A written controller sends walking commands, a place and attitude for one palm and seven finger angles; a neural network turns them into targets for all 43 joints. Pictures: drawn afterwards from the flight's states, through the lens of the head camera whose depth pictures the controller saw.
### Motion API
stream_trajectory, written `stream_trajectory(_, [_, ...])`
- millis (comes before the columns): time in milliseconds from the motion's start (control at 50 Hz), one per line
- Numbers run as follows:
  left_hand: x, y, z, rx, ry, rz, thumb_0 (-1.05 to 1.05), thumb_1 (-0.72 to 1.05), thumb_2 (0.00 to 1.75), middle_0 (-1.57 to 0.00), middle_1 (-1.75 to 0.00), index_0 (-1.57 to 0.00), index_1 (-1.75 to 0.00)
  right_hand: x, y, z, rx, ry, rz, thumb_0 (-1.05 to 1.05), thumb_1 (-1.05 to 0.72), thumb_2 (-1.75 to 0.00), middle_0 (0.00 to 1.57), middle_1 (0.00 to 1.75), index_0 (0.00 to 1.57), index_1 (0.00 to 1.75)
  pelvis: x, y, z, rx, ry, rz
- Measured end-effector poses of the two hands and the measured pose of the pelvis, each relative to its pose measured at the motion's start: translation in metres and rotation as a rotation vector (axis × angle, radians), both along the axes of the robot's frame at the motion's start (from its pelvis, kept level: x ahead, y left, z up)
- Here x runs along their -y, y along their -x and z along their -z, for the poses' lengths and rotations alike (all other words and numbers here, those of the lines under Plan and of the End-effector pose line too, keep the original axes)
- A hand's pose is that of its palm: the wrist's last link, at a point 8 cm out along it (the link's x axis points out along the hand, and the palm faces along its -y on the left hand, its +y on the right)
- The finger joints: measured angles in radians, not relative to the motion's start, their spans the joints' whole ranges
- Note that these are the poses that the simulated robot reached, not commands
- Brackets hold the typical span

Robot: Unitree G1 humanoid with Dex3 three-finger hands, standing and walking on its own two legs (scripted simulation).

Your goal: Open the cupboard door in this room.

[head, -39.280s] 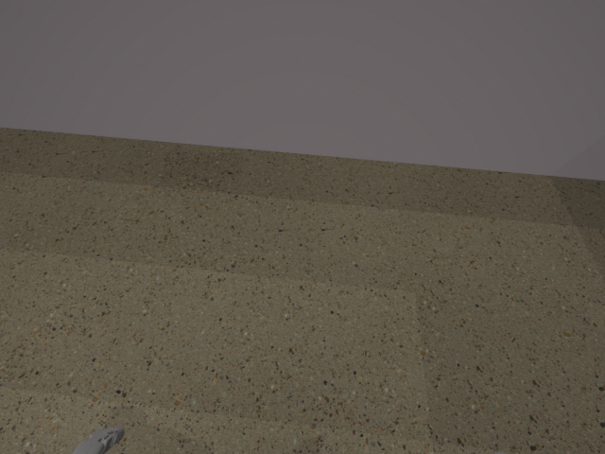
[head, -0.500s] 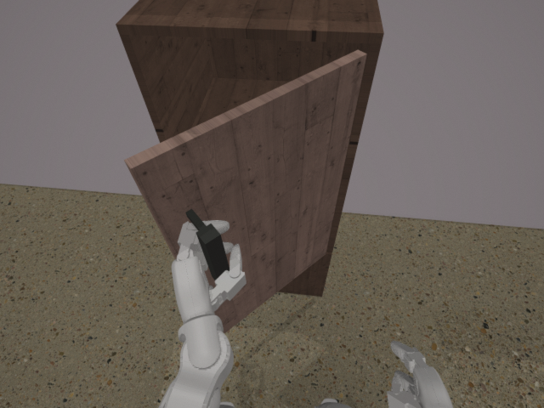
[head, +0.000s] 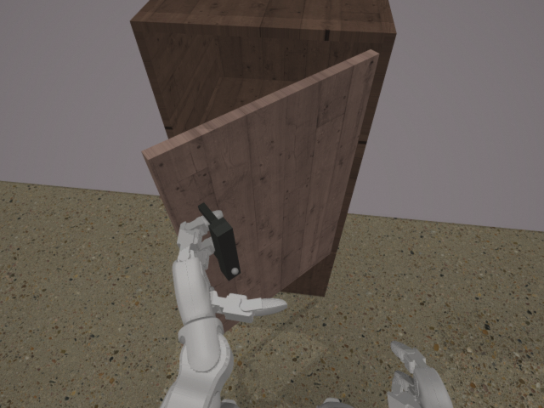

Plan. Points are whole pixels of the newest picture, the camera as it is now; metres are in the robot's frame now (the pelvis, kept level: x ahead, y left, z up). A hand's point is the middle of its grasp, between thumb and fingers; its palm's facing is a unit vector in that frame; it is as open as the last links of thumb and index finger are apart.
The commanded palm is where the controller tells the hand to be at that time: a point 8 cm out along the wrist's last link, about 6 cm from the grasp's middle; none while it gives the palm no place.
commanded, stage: open thumb and fingers to let go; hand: left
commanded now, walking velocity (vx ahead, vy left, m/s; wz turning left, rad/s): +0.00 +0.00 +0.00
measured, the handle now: (218, 241) +0.34 +0.10 +0.06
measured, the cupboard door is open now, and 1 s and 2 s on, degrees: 45 47 47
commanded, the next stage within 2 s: slide the hand sideways off the handle in 0.14 s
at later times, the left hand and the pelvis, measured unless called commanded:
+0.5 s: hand (233, 299) +0.25 +0.07 +0.06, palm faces -0.23 -0.97 -0.02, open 16.4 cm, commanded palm +0.24 +0.12 +0.06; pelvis -0.01 +0.02 +0.00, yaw +0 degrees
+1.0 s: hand (197, 323) +0.22 +0.11 +0.06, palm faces -0.10 -0.99 -0.01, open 16.1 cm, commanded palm +0.20 +0.17 +0.06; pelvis +0.01 +0.02 -0.01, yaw -1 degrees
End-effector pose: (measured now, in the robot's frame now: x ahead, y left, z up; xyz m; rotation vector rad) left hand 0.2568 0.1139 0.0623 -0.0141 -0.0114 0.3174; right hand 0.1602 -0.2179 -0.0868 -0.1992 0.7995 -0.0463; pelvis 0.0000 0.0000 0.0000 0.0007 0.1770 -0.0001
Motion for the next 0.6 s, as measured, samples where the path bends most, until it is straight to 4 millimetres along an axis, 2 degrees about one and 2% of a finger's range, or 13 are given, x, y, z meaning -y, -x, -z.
stream_trajectory(180, [0.005, -0.005, 0.000, -0.003, -0.024, 0.030, -0.01, -0.49, 0.30, -0.23, -0.59, -0.21, -0.59, -0.015, 0.002, 0.004, -0.002, -0.021, -0.006, 0.01, -0.91, -0.90, 0.20, 0.30, 0.20, 0.30, -0.008, 0.003, 0.002, -0.002, 0.005, 0.003])
stream_trajectory(280, [0.001, -0.005, -0.001, -0.005, -0.033, 0.043, -0.01, -0.50, 0.30, -0.28, -0.54, -0.26, -0.54, -0.019, 0.004, 0.005, -0.012, -0.025, -0.014, 0.01, -0.91, -0.90, 0.20, 0.30, 0.20, 0.30, -0.010, 0.004, 0.002, 0.001, 0.005, 0.003])
stream_trajectory(380, [-0.012, 0.003, 0.001, 0.020, -0.132, 0.331, -0.01, -0.50, 0.30, -0.23, -0.43, -0.16, -0.44, -0.017, 0.009, 0.005, -0.007, -0.015, -0.017, 0.01, -0.91, -0.90, 0.20, 0.30, 0.20, 0.30, -0.012, 0.006, 0.004, 0.007, 0.005, -0.006])
stream_trajectory(460, [-0.013, 0.010, -0.001, 0.006, -0.085, 0.521, -0.01, -0.50, 0.30, -0.19, -0.37, -0.11, -0.37, -0.014, 0.012, 0.002, 0.021, -0.012, 0.010, 0.01, -0.91, -0.90, 0.20, 0.30, 0.20, 0.30, -0.017, 0.008, 0.003, 0.023, 0.013, -0.009])
stream_trajectory(600, [-0.004, 0.014, -0.001, -0.007, 0.027, 0.495, -0.01, -0.50, 0.30, -0.17, -0.32, -0.14, -0.32, -0.016, 0.009, -0.011, 0.082, -0.012, 0.030, 0.01, -0.91, -0.90, 0.20, 0.30, 0.20, 0.30, -0.023, 0.007, 0.001, 0.020, 0.004, 0.008])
